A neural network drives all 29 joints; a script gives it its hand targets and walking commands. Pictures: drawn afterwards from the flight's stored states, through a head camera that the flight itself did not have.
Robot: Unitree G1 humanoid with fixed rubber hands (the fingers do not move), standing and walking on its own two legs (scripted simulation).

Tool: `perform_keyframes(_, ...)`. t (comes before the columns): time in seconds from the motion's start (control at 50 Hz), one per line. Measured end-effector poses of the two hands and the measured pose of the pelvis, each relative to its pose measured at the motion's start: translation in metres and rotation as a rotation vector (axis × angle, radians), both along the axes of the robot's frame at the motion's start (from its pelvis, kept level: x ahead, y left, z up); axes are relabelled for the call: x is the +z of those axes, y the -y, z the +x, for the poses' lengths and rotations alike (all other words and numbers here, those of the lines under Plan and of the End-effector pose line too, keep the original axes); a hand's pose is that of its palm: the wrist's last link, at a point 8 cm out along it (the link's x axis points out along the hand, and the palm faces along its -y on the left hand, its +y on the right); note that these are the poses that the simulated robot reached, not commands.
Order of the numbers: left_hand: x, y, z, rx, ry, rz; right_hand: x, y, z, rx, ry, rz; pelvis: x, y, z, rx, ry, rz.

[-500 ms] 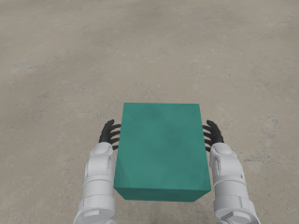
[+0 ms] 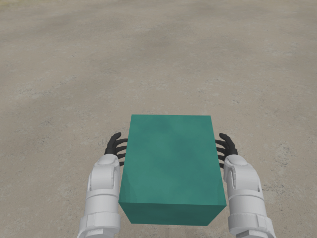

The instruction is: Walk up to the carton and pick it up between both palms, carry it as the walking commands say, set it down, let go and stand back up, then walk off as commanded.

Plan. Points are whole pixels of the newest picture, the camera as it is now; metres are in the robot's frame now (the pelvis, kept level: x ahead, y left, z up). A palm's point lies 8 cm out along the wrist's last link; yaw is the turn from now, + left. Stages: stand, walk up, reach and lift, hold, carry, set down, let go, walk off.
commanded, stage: reach and lift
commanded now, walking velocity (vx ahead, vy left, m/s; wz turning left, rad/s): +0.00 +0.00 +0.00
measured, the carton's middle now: (169, 171) +0.31 +0.00 -0.01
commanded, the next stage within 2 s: hold in 0.90 s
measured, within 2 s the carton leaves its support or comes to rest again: neither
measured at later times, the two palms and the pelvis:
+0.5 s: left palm (113, 160) +0.29 +0.15 +0.05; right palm (232, 162) +0.29 -0.16 +0.05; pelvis +0.00 +0.00 +0.00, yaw +0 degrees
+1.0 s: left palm (112, 163) +0.28 +0.15 +0.05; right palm (233, 167) +0.28 -0.16 +0.05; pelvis +0.00 +0.00 +0.00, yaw +0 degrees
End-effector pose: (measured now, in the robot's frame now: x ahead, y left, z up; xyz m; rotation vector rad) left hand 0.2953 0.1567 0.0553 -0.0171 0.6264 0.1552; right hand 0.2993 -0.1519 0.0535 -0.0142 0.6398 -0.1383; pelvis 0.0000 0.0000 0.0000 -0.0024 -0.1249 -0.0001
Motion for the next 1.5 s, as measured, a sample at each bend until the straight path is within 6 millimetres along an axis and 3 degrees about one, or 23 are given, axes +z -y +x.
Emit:
perform_keyframes(1.26, -0.002, 0.003, -0.013, -0.043, -0.016, 0.035, -0.002, 0.003, -0.019, -0.006, -0.013, -0.019, -0.001, -0.002, -0.004, 0.0, -0.005, 0.002)
perform_keyframes(1.38, -0.005, 0.008, -0.007, -0.031, 0.02, 0.007, 0.0, 0.008, -0.012, -0.009, 0.023, -0.02, -0.011, 0.005, -0.002, -0.002, -0.112, 0.005)
perform_keyframes(1.5, -0.002, 0.025, -0.003, -0.024, 0.04, -0.018, 0.001, 0.026, -0.011, -0.034, 0.045, 0.016, -0.02, 0.022, -0.001, -0.012, -0.173, -0.004)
